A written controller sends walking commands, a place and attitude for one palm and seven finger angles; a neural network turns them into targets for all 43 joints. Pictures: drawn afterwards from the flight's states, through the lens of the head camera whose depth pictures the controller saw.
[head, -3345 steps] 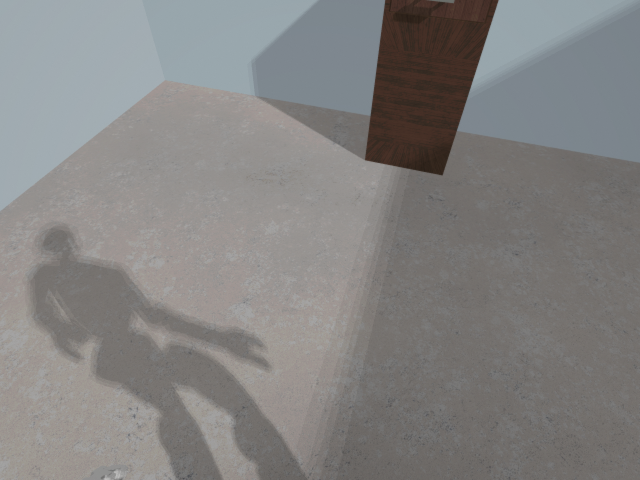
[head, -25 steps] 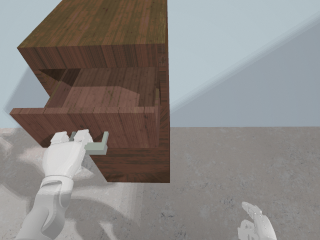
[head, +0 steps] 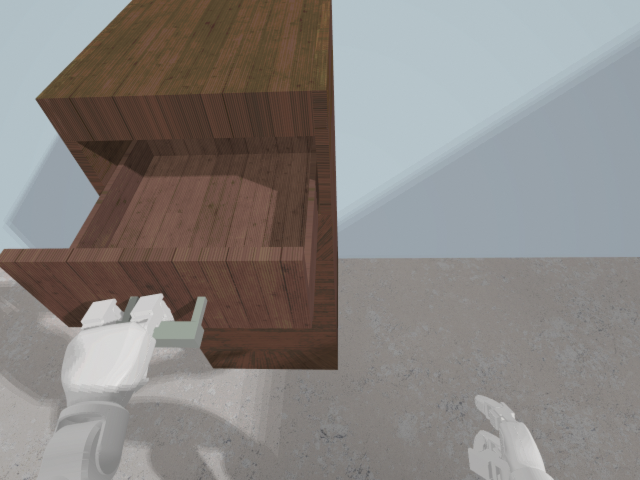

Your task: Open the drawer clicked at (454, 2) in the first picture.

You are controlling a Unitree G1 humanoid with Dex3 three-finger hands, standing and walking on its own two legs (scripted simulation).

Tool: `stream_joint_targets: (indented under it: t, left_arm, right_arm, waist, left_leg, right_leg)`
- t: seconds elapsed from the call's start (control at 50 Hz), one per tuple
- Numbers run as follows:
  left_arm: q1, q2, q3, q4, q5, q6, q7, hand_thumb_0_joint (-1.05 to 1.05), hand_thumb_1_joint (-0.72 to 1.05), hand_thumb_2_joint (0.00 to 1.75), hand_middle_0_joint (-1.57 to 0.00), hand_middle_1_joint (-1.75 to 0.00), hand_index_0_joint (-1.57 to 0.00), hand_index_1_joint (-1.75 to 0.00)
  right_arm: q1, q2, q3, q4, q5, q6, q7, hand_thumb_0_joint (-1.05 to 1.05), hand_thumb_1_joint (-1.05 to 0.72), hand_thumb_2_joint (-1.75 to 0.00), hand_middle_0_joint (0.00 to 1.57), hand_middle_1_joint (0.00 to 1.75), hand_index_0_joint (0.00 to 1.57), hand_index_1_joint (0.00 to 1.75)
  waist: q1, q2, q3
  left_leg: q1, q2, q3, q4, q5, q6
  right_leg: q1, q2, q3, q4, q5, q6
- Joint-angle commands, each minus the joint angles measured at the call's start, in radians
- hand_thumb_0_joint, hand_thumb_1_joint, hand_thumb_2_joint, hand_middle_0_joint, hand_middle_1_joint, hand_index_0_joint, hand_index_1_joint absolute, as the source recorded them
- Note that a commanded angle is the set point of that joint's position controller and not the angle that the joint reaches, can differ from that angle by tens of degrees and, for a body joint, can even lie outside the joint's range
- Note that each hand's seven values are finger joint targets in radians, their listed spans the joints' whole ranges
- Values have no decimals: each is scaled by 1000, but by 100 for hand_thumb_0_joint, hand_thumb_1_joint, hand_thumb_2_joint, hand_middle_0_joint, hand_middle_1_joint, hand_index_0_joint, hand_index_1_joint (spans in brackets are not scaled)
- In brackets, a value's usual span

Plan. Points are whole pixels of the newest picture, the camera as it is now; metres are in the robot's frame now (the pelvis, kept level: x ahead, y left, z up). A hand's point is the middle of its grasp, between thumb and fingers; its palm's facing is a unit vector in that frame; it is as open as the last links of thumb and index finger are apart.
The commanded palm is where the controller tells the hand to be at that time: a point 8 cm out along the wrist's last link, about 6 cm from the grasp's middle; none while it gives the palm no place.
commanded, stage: pull the drawer open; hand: left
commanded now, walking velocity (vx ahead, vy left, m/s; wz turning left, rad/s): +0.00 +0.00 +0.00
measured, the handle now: (162, 319) +0.28 +0.24 +0.05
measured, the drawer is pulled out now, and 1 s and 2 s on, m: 0.23 0.30 0.30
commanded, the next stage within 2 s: open the thumb to release the handle in 0.68 s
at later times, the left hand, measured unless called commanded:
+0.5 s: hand (114, 433) +0.16 +0.25 +0.03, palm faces +0.01 -0.09 -1.00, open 5.7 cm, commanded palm +0.12 +0.24 +0.09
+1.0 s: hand (103, 427) +0.16 +0.26 +0.03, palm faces +0.05 -0.07 -1.00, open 6.7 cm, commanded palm +0.14 +0.25 +0.09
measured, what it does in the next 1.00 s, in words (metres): stands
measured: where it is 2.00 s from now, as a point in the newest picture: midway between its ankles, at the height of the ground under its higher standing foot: outside the picture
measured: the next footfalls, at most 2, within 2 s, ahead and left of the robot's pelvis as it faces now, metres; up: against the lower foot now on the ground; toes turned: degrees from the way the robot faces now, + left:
none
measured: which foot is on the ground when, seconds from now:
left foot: down 0.00-1.00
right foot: down 0.00-1.00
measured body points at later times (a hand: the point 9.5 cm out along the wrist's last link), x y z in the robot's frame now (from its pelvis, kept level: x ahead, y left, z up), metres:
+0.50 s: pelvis -0.01 +0.00 -0.01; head +0.01 -0.03 +0.44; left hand +0.15 +0.25 +0.09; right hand +0.20 -0.21 -0.10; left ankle -0.03 +0.11 -0.72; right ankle -0.02 -0.11 -0.72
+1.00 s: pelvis -0.02 +0.00 -0.01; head +0.00 -0.03 +0.44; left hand +0.15 +0.26 +0.08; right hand +0.19 -0.22 -0.11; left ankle -0.03 +0.11 -0.72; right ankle -0.02 -0.11 -0.72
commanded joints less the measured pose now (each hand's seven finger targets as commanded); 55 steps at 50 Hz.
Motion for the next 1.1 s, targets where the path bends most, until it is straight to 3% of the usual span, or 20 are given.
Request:
stream_joint_targets:
  t: [0.0, 0.12, 0.16, 0.18, 0.22, 0.28, 0.44, 0.52, 0.58, 0.64, 0.7, 0.74, 0.76, 0.78, 0.8, 0.82, 0.86, 0.92, 1.02, 1.08]
  left_arm:
    - [42, 137, 75, -246, 4, -31, 46, 0, 90, 90, -40, -135, -40, -135]
    - [199, 151, 114, -312, -8, -45, 60, 0, 90, 90, -40, -135, -40, -135]
    - [208, 134, 98, -321, -6, -46, 65, 0, 90, 90, -40, -135, -40, -135]
    - [193, 158, 122, -338, -2, -50, 70, 0, 90, 90, -40, -135, -40, -135]
    - [234, 129, 97, -360, 2, -55, 81, 0, 90, 90, -40, -135, -40, -135]
    - [278, 123, 92, -383, 2, -59, 90, 0, 90, 90, -40, -135, -40, -135]
    - [356, 140, 122, -385, -4, -65, 115, 0, 90, 90, -40, -135, -40, -135]
    - [356, 126, 107, -397, -3, -64, 121, 0, 90, 90, -40, -135, -40, -135]
    - [429, 148, 126, -415, -11, -59, 123, 0, 90, 90, -40, -135, -40, -135]
    - [509, 131, 114, -422, -25, -54, 119, 0, 90, 90, -40, -135, -40, -135]
    - [524, 141, 125, -446, -26, -49, 126, 0, 90, 90, -40, -135, -40, -135]
    - [492, 130, 114, -455, -21, -53, 126, 0, 90, 90, -40, -135, -40, -135]
    - [164, 280, 254, -388, 11, -61, 145, 0, 90, 90, -40, -135, -40, -135]
    - [142, 259, 247, -379, 25, -66, 153, 0, 83, 87, -40, -134, -40, -134]
    - [179, 207, 212, -358, 33, -70, 163, 0, 76, 84, -39, -134, -39, -134]
    - [205, 161, 180, -334, 12, -70, 158, 0, 69, 81, -38, -133, -38, -133]
    - [201, 174, 183, -332, -8, -67, 152, 0, 55, 75, -38, -131, -38, -131]
    - [130, 131, 112, -311, -4, -53, 132, 0, 34, 66, -36, -129, -36, -129]
    - [75, 170, 110, -284, 18, -44, 91, 0, -1, 51, -33, -125, -33, -125]
    - [71, 200, 138, -285, 25, -56, 89, 0, -22, 42, -32, -123, -32, -123]
  right_arm:
    - [-133, -103, -34, -163, -2, -53, 1, 0, -90, -90, 20, 30, 20, 30]
    - [-130, -99, -34, -176, -5, -60, 11, 0, -90, -90, 20, 30, 20, 30]
    - [-134, -100, -32, -176, -4, -57, 16, 0, -90, -90, 20, 30, 20, 30]
    - [-131, -104, -35, -174, -6, -55, 14, 0, -90, -90, 20, 30, 20, 30]
    - [-126, -97, -36, -180, -8, -58, 21, 0, -90, -90, 20, 30, 20, 30]
    - [-121, -102, -37, -187, -10, -57, 28, 0, -90, -90, 20, 30, 20, 30]
    - [-120, -98, -30, -196, -13, -58, 25, 0, -90, -90, 20, 30, 20, 30]
    - [-125, -95, -28, -199, -11, -55, 26, 0, -90, -90, 20, 30, 20, 30]
    - [-124, -102, -26, -214, -9, -59, 28, 0, -90, -90, 20, 30, 20, 30]
    - [-129, -100, -20, -221, -3, -59, 35, 0, -90, -90, 20, 30, 20, 30]
    - [-130, -104, -16, -231, -5, -56, 38, 0, -90, -90, 20, 30, 20, 30]
    - [-124, -107, -21, -227, -8, -53, 42, 0, -90, -90, 20, 30, 20, 30]
    - [-125, -120, -27, -171, -12, -33, 18, 0, -90, -90, 20, 30, 20, 30]
    - [-128, -113, -32, -177, -28, -33, 1, 0, -90, -90, 20, 30, 20, 30]
    - [-123, -99, -34, -190, -26, -46, 2, 0, -90, -90, 20, 30, 20, 30]
    - [-113, -92, -41, -182, -15, -54, 2, 0, -90, -90, 20, 30, 20, 30]
    - [-119, -99, -48, -175, -6, -57, -4, 0, -90, -90, 20, 30, 20, 30]
    - [-131, -100, -45, -162, -7, -59, -12, 0, -90, -90, 20, 30, 20, 30]
    - [-146, -99, -30, -155, -11, -57, -23, 0, -90, -90, 20, 30, 20, 30]
    - [-145, -96, -27, -152, -12, -57, -25, 0, -90, -90, 20, 30, 20, 30]
  waist:
    - [25, -15, -189]
    - [43, -27, -202]
    - [33, -23, -169]
    - [32, -7, -176]
    - [37, 19, -185]
    - [33, -5, -180]
    - [36, -40, -137]
    - [35, -7, -125]
    - [53, 0, -164]
    - [54, -22, -132]
    - [55, -1, -135]
    - [44, -2, -119]
    - [-6, -30, -82]
    - [22, -13, -78]
    - [27, 22, -114]
    - [23, 38, -136]
    - [27, 22, -162]
    - [8, -17, -141]
    - [19, -54, -120]
    - [34, -9, -138]
  left_leg:
    - [124, -16, -20, -53, 500, 1]
    - [116, -16, -19, -43, 517, 1]
    - [104, -14, -22, -40, 501, 0]
    - [115, -11, -23, -40, 515, -3]
    - [124, -10, -22, -30, 527, -2]
    - [120, -3, -29, -23, 535, -5]
    - [73, -13, -28, -16, 408, 2]
    - [74, -9, -32, -21, 382, 0]
    - [80, -6, -29, -20, 414, -4]
    - [56, -4, -26, -15, 429, 1]
    - [58, 0, -27, -9, 446, 0]
    - [57, 1, -31, -10, 437, 0]
    - [26, -12, -39, -13, 326, -4]
    - [32, -20, -38, -25, 281, -1]
    - [63, -23, -34, -14, 277, 5]
    - [81, -20, -31, -19, 301, 0]
    - [87, -21, -30, -22, 331, -3]
    - [84, -20, -35, -33, 310, 0]
    - [78, -28, -34, -50, 275, 7]
    - [96, -30, -31, -60, 290, 2]
  right_leg:
    - [91, 23, -14, -59, 428, -17]
    - [112, 23, -4, -48, 470, -18]
    - [83, 24, -10, -45, 444, -16]
    - [82, 27, 3, -50, 440, -19]
    - [69, 26, -5, -38, 433, -20]
    - [53, 30, -3, -36, 417, -19]
    - [31, 27, 3, -36, 359, -18]
    - [13, 29, -3, -39, 307, -22]
    - [45, 29, 12, -39, 334, -24]
    - [46, 27, 7, -30, 365, -18]
    - [42, 24, 18, -25, 379, -18]
    - [17, 30, 15, -23, 355, -20]
    - [-24, 33, 17, -33, 310, -23]
    - [-12, 35, 25, -44, 271, -30]
    - [-27, 31, 22, -38, 254, -32]
    - [-10, 30, 1, -39, 267, -31]
    - [14, 32, 1, -42, 296, -28]
    - [6, 27, -10, -53, 271, -22]
    - [27, 23, -3, -76, 256, -23]
    - [53, 25, 5, -85, 258, -28]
